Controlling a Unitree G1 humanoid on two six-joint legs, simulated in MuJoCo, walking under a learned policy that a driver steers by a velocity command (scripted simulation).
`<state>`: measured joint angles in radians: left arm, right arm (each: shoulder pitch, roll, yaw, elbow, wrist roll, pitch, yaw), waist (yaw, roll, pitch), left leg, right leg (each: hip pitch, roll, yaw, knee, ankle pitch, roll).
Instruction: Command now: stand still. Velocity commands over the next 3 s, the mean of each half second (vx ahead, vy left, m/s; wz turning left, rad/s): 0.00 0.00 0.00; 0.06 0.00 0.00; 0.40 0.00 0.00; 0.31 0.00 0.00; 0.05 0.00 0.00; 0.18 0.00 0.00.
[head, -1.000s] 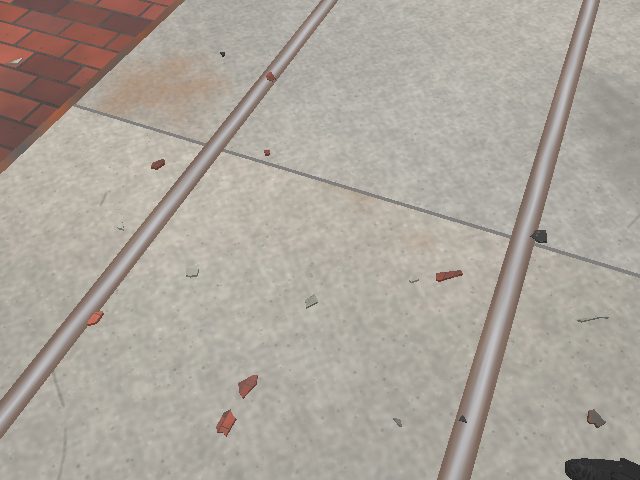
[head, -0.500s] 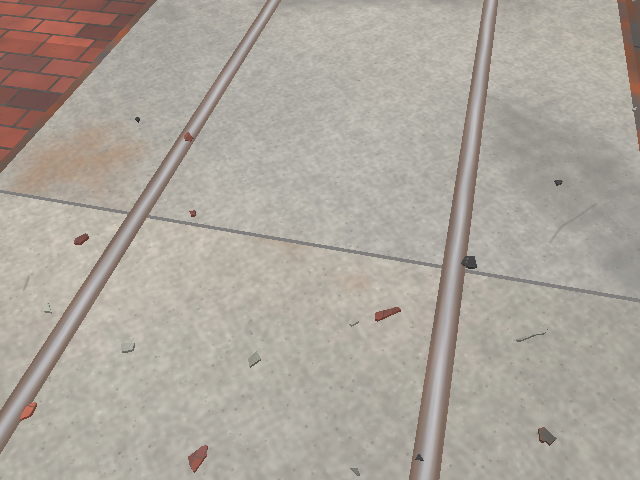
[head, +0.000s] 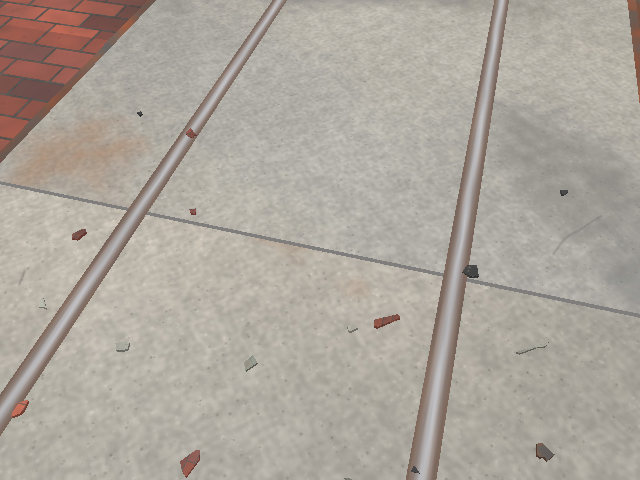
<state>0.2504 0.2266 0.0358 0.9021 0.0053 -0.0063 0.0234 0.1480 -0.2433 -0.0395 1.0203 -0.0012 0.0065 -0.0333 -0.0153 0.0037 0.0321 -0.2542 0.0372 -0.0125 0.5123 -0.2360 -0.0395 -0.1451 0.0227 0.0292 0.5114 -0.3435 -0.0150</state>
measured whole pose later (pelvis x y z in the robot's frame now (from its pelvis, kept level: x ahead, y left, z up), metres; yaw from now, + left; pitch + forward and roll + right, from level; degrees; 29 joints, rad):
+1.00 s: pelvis +0.02 +0.02 +0.00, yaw +1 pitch +0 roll +0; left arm 0.39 0.20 0.03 1.07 -0.02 -0.03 0.04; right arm 0.28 -0.20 -0.03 1.12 0.02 -0.03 -0.03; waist 0.02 -0.01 -0.01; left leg -0.33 0.01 0.03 0.74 -0.43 0.04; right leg -0.12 0.00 0.02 0.51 -0.39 -0.02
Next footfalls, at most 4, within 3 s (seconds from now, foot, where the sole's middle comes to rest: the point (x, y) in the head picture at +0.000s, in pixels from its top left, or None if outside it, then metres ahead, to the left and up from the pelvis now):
1.56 right None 0.51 -0.09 -0.77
2.00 left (272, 428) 0.63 0.13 -0.77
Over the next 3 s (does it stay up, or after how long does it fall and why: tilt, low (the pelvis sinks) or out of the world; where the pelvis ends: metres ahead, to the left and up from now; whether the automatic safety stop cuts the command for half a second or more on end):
stays up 0.61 0.06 0.00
